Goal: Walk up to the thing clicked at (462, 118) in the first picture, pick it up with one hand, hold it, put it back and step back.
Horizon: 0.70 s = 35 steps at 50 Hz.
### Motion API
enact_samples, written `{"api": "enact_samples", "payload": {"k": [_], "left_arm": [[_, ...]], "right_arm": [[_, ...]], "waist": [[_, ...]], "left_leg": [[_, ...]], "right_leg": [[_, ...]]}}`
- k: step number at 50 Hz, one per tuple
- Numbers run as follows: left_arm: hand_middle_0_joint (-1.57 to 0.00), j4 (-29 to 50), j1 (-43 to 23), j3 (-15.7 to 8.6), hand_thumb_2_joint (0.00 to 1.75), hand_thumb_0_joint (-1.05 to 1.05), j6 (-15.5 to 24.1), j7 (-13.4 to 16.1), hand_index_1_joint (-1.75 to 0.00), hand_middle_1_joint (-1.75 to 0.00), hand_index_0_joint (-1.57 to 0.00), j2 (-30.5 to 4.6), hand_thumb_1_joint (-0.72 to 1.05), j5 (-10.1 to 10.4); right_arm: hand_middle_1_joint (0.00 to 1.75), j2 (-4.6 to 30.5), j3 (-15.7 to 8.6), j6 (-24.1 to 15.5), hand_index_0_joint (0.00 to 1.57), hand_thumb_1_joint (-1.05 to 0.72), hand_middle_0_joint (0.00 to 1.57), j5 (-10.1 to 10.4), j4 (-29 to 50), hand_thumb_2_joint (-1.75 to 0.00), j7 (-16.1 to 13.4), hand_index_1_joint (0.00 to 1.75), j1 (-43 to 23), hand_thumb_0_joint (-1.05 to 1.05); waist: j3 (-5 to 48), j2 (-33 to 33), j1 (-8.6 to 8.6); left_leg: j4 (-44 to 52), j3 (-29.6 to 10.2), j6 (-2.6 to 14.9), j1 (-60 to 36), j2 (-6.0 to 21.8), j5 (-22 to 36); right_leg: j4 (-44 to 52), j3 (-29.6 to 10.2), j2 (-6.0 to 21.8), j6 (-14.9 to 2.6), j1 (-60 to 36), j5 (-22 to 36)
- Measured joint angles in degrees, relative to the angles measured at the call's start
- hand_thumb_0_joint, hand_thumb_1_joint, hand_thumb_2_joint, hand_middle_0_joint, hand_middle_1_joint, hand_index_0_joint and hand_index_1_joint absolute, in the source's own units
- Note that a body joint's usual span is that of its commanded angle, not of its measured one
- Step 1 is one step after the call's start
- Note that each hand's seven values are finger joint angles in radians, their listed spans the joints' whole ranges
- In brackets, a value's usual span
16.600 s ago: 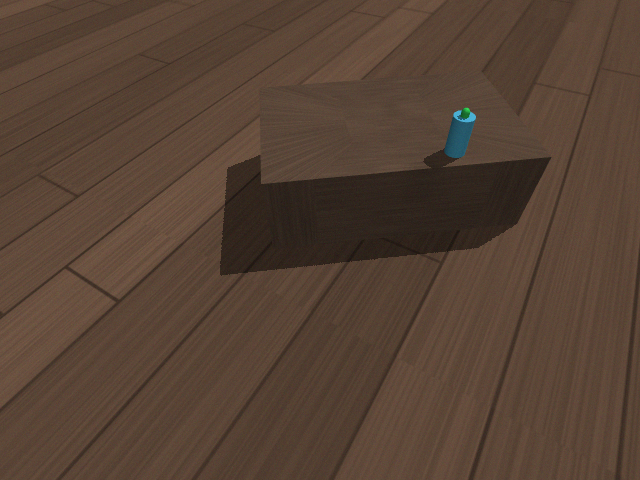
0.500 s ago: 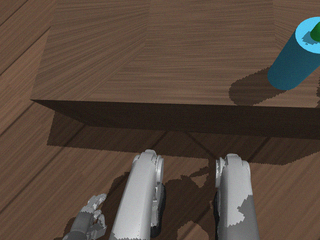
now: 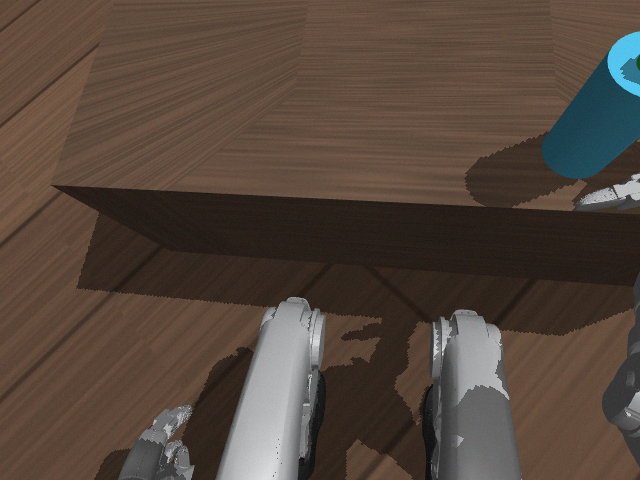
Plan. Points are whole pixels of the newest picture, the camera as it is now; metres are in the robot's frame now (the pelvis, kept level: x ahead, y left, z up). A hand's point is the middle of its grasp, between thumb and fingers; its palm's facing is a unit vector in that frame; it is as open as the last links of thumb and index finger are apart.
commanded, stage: rest palm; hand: right
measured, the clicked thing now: (615, 106) +0.52 -0.26 +0.03
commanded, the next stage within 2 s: close in 0.12 s
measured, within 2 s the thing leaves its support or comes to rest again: leaves its support in 1.22 s
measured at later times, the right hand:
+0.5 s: hand (613, 134) +0.50 -0.27 +0.01, palm faces +0.21 +0.98 -0.01, open 15.7 cm
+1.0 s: hand (607, 124) +0.51 -0.26 +0.01, palm faces +0.24 +0.97 -0.02, open 10.6 cm
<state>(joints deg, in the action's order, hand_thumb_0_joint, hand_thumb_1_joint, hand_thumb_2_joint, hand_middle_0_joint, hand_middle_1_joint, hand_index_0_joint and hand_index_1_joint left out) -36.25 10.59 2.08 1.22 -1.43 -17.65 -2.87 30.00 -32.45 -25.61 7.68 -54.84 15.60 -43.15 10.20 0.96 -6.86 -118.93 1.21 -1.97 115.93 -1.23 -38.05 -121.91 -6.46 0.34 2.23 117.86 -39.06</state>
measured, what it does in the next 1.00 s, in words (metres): stands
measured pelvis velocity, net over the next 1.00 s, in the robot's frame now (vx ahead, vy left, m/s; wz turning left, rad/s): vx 0.00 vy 0.00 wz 0.00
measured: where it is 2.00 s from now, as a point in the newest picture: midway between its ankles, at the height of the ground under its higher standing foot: (369, 453)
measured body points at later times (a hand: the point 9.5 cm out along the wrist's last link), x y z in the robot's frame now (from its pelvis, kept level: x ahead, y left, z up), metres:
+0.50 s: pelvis +0.00 +0.00 -0.01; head +0.21 -0.04 +0.39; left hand +0.12 +0.27 -0.13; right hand +0.48 -0.32 +0.01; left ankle +0.10 +0.13 -0.38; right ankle +0.08 -0.13 -0.38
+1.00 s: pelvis +0.00 +0.00 +0.00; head +0.21 -0.04 +0.40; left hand +0.09 +0.28 -0.12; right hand +0.49 -0.31 +0.01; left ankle +0.10 +0.13 -0.38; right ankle +0.08 -0.13 -0.38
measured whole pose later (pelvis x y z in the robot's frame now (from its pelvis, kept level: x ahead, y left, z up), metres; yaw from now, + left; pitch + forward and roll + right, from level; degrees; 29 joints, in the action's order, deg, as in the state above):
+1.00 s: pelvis +0.00 +0.00 +0.00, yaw +0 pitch +36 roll +4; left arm -35.9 10.8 1.7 -2.6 -2.2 -16.8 -3.3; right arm 29.0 -30.7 -25.6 4.5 -56.2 10.2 -47.6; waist 9.0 1.2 -8.0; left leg -119.3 0.9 -2.1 116.1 -1.0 -38.8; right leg -122.1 -6.1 0.2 2.1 118.1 -39.7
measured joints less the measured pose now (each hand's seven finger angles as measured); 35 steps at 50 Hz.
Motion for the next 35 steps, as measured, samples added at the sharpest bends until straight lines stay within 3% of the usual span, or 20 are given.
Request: {"api": "enact_samples", "payload": {"k": [15, 26, 35], "left_arm": [[-0.21, -0.42, -1.9, -1.05, 0.92, 0.0, -2.04, -0.48, -0.3, -0.29, -0.19, 0.63, 0.87, -0.57], [-0.21, -0.26, -1.88, -0.62, 0.91, 0.0, -2.54, -0.77, -0.31, -0.3, -0.2, 0.77, 0.89, -0.79], [-0.21, 0.01, -0.63, -0.42, 0.91, 0.0, -3.3, -1.01, -0.31, -0.3, -0.2, 0.89, 0.89, -0.77]], "right_arm": [[0.06, -2.04, 0.17, -1.23, 0.08, 0.4, 0.11, -1.23, 0.67, -0.06, -1.44, 0.06, -0.93, -0.01], [0.19, -1.13, 1.44, -1.26, 0.3, 0.36, 0.33, -2.08, -1.48, -0.11, -2.14, 0.19, -3.66, -0.01], [0.39, -1.13, 1.8, -0.66, 0.56, 0.27, 0.58, -3.14, -1.34, -0.25, -3.95, 0.4, -4.61, -0.01]], "waist": [[-0.62, -0.16, 0.5], [-0.94, -0.23, -0.23], [-1.27, -0.13, -0.83]], "left_leg": [[-1.28, -0.07, 0.11, 0.24, -0.05, -1.41], [-1.77, -0.28, -0.23, 0.87, 0.28, -1.18], [-1.67, -0.42, -0.32, 1.16, 0.38, -0.92]], "right_leg": [[-1.05, 0.02, 0.11, 0.3, -0.03, -1.44], [-1.63, 0.2, -0.31, -0.02, 0.98, -0.93], [-1.55, 0.37, -0.42, -0.18, 1.38, -0.59]]}}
